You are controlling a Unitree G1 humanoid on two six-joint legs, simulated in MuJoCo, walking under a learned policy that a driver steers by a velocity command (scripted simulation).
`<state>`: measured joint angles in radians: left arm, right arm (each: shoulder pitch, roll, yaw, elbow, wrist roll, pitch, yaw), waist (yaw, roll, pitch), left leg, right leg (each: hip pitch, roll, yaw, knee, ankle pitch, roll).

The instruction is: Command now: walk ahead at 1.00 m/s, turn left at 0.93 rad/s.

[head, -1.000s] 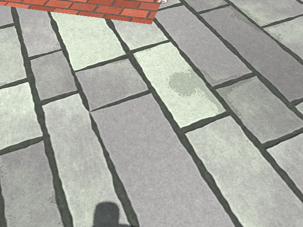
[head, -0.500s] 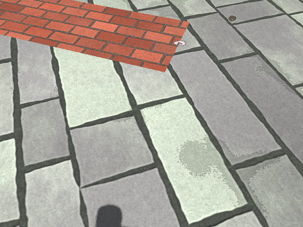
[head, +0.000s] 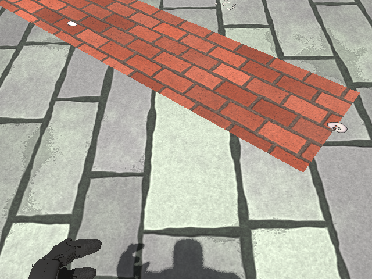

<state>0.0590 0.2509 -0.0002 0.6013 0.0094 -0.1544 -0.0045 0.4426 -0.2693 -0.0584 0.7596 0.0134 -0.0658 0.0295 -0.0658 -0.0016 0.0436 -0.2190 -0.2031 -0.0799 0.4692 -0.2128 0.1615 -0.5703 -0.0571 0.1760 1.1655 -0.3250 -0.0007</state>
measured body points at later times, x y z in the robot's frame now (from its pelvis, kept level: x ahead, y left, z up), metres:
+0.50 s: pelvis +0.41 -0.05 +0.01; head +0.44 -0.03 +0.46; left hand +0.27 +0.20 -0.12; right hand +0.74 -0.17 -0.03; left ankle +0.52 +0.10 -0.69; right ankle +0.40 -0.20 -0.73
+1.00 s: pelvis +0.58 -0.03 -0.01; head +0.60 -0.06 +0.44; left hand +0.79 +0.24 -0.07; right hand +0.68 -0.34 -0.12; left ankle +0.59 +0.12 -0.73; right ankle +0.61 -0.14 -0.74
